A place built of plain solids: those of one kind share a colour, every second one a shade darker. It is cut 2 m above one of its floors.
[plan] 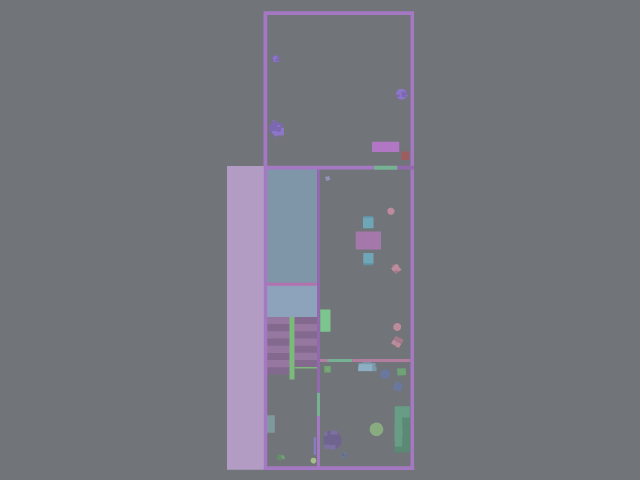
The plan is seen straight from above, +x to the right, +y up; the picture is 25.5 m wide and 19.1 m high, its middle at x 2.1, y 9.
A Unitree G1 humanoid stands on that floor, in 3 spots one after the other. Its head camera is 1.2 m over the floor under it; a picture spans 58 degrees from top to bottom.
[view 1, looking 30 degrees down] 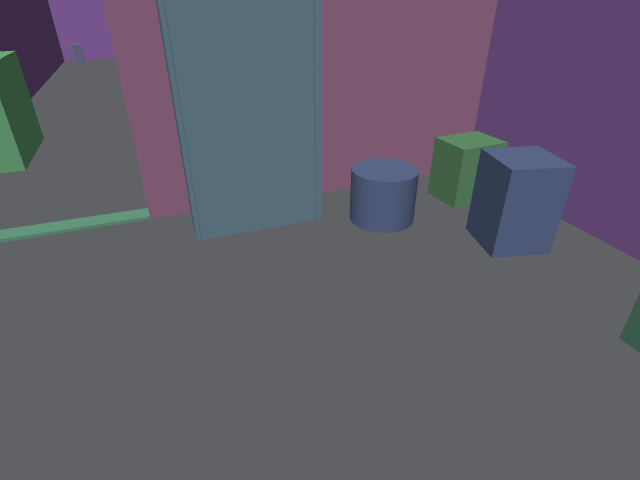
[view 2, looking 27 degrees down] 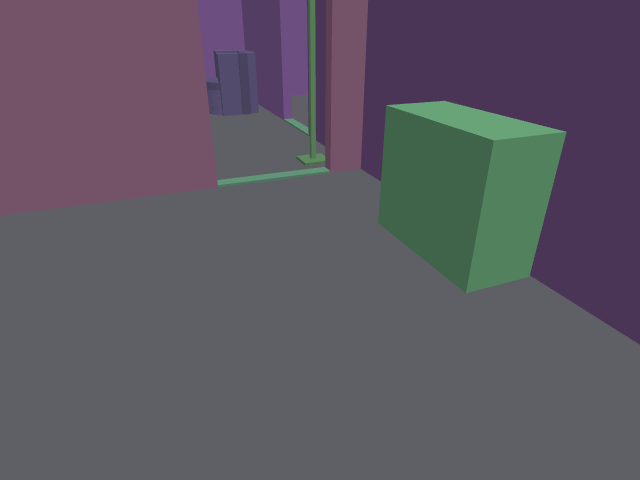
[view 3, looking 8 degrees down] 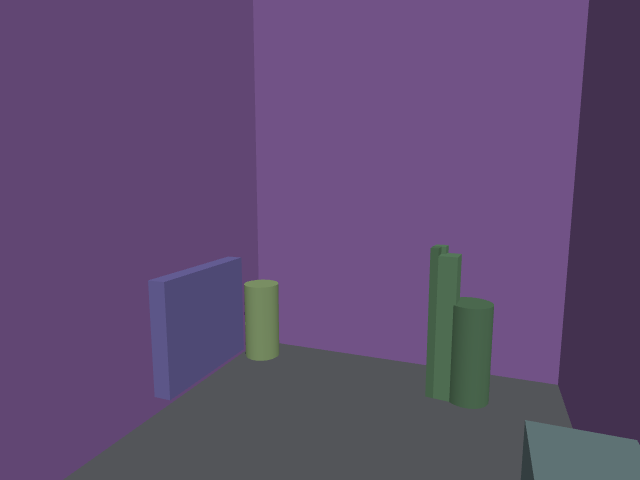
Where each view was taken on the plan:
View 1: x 3.50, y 1.60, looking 69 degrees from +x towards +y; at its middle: ground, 2.40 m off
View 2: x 3.85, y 7.61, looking -112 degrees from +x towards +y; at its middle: ground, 2.64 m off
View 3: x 0.45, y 2.75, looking -69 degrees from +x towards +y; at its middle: wall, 2.97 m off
